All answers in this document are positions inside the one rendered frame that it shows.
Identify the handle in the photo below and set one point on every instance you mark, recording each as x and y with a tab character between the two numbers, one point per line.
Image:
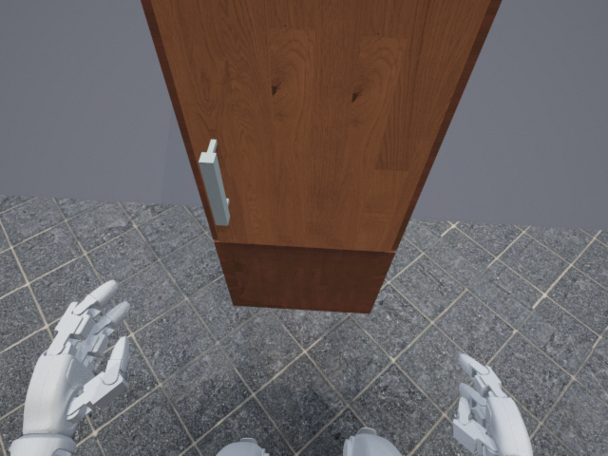
209	168

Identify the robot left hand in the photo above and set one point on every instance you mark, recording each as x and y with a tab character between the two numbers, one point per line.
51	404

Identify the right robot thigh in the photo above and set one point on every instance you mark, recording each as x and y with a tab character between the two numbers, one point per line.
369	445

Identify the robot right shin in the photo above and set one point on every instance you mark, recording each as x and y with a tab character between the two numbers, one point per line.
366	430

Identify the cupboard door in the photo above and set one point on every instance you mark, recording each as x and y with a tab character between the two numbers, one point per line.
324	111

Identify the left robot forearm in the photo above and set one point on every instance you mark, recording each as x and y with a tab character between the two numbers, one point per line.
43	444

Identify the robot right hand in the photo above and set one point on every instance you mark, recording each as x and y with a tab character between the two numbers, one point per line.
497	415

